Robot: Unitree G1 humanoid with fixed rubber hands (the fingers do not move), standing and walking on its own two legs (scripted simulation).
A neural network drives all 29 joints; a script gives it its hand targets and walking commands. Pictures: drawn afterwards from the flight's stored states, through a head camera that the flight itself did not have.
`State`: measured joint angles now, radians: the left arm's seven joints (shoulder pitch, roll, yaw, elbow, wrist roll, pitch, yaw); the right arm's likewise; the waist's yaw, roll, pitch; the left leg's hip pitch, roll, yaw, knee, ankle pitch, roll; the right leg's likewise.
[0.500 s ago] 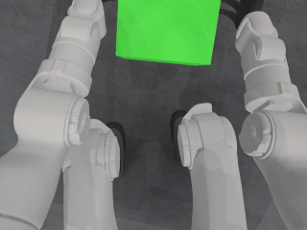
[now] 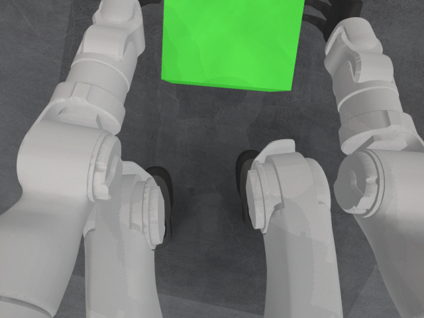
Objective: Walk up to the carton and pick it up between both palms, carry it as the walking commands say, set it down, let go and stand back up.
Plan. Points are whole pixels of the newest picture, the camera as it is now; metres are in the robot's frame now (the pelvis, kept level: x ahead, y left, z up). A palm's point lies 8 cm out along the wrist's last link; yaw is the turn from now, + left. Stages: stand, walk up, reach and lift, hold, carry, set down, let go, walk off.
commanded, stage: set down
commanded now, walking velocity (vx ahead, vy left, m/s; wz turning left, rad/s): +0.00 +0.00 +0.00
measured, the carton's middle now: (231, 0) +0.55 -0.10 -0.28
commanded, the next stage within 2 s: none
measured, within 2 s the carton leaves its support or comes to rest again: rests again in 0.02 s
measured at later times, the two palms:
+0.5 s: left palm (128, 0) +0.54 +0.06 -0.19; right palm (337, 26) +0.48 -0.24 -0.19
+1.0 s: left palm (125, 0) +0.55 +0.06 -0.19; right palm (342, 25) +0.48 -0.25 -0.19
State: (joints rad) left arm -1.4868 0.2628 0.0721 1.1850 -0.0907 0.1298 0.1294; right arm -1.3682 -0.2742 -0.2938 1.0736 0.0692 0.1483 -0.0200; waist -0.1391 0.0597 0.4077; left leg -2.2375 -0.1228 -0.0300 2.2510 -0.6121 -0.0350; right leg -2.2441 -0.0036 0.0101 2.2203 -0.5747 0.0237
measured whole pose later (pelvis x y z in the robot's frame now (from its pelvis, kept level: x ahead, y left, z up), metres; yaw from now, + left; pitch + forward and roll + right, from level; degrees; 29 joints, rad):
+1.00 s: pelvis +0.00 +0.00 +0.00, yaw -1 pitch +32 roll -1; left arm -1.50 0.29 0.03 1.18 -0.11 0.07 0.10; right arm -1.42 -0.30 -0.31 1.23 0.10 0.00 -0.04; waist -0.13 0.03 0.47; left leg -2.21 -0.11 -0.04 2.27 -0.62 -0.04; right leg -2.22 0.01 0.00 2.23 -0.57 0.02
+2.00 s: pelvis +0.01 -0.01 +0.09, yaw -1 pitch +44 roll +1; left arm -1.29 0.29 0.15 0.92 -0.06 0.18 0.12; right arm -1.17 -0.31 -0.29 0.87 0.13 0.14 -0.05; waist -0.12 0.03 0.06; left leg -2.11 -0.06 -0.03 1.90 -0.58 -0.04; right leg -2.15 0.04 0.02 1.88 -0.50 0.01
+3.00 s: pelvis +0.06 -0.02 +0.32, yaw -1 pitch +41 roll +1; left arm -0.86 0.11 0.26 0.73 0.16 0.15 0.10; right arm -0.77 -0.21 -0.36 0.72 -0.10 0.10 0.11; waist -0.11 0.03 -0.06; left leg -1.34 -0.04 -0.05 0.94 -0.32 -0.03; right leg -1.38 0.02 0.03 0.94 -0.28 -0.01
